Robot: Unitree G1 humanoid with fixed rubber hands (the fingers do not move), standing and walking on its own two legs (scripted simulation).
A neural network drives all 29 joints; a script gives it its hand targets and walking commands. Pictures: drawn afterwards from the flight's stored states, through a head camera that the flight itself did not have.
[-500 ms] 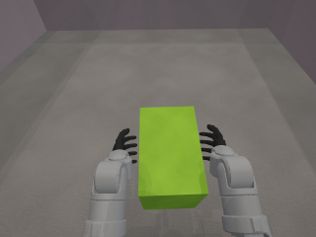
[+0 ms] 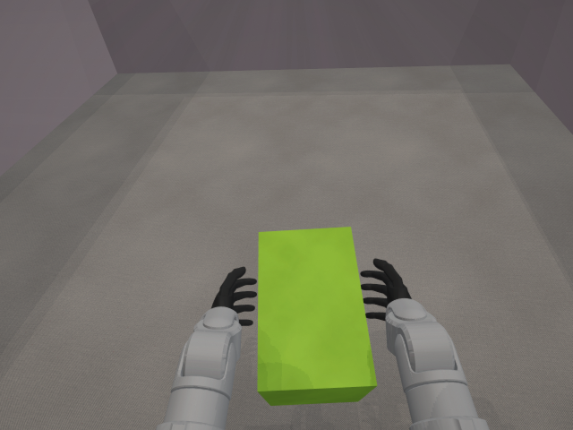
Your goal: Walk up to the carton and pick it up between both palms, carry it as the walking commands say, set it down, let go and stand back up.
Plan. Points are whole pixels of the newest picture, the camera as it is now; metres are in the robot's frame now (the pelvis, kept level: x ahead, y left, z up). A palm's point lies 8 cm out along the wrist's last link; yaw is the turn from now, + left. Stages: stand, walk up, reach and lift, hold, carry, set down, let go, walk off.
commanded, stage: hold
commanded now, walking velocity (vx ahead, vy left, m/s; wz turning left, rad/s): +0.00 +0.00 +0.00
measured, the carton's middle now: (309, 319) +0.32 -0.02 -0.06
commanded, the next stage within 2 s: set down in 0.36 s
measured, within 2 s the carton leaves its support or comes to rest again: neither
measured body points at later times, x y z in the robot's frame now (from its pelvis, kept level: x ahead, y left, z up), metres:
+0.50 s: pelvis -0.03 -0.02 -0.01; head -0.09 -0.03 +0.44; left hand +0.29 +0.10 +0.04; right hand +0.30 -0.15 +0.05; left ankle +0.00 +0.11 -0.74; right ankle +0.05 -0.12 -0.74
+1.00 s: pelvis -0.02 +0.01 -0.02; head +0.02 +0.00 +0.43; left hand +0.32 +0.10 -0.04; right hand +0.31 -0.14 -0.04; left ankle +0.00 +0.11 -0.74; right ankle +0.05 -0.12 -0.74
